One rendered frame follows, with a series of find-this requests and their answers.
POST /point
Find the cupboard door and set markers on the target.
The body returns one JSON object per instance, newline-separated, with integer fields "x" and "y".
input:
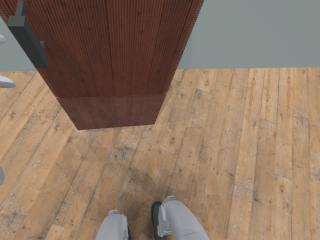
{"x": 102, "y": 48}

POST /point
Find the handle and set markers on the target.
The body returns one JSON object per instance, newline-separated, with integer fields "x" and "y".
{"x": 25, "y": 36}

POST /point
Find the robot right shin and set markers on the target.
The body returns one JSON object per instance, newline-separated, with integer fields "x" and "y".
{"x": 160, "y": 230}

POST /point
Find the robot left hand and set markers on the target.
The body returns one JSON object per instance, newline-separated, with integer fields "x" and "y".
{"x": 5, "y": 82}

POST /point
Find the robot right thigh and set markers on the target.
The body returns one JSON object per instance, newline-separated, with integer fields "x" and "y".
{"x": 181, "y": 221}

